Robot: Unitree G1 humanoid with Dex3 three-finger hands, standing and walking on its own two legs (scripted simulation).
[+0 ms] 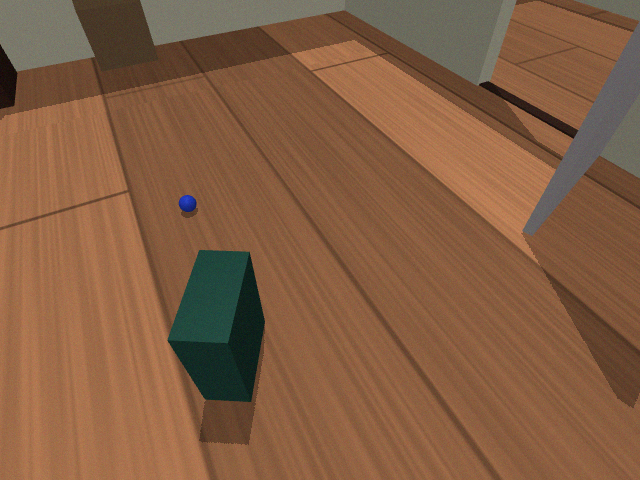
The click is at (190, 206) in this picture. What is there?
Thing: free ball
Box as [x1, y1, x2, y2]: [179, 195, 196, 211]
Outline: 184,195 179,200 179,206 185,211 190,211 195,207 195,200 193,197 189,195
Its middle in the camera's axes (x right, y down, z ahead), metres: -0.63 -0.19 +1.83
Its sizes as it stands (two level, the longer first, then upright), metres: 0.082 0.082 0.082
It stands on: the floor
